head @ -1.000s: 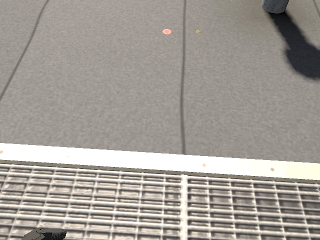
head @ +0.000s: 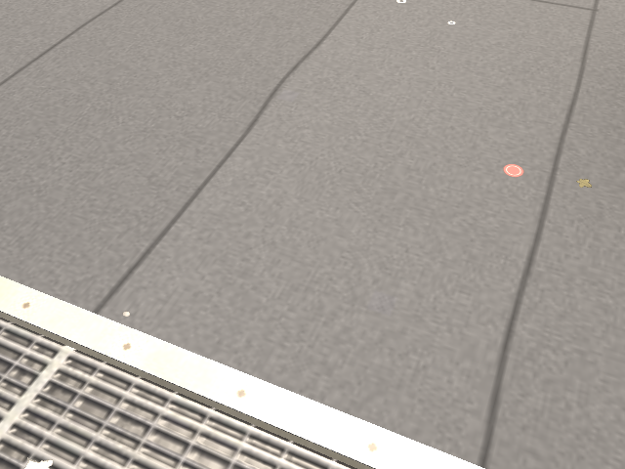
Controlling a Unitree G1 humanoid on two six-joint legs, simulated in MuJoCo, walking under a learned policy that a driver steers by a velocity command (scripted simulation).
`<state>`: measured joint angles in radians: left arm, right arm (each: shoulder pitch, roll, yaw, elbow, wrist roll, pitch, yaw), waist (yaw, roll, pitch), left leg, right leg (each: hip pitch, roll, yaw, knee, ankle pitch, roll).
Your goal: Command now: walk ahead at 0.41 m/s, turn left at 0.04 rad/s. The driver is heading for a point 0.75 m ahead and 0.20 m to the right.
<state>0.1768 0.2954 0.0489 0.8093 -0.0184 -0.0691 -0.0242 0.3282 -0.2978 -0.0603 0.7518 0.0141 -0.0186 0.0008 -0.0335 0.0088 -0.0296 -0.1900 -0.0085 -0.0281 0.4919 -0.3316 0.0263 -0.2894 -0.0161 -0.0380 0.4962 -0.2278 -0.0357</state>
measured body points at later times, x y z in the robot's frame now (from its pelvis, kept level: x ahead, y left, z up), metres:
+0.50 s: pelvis +0.24 +0.03 -0.02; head +0.28 +0.03 +0.43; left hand +0.19 +0.31 -0.15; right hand +0.48 -0.20 -0.08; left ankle +0.36 +0.13 -0.74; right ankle +0.03 -0.10 -0.71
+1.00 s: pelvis +0.50 -0.01 -0.02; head +0.53 -0.04 +0.43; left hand +0.77 +0.15 -0.10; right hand +0.45 -0.30 -0.15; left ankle +0.36 +0.13 -0.73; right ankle +0.61 -0.15 -0.73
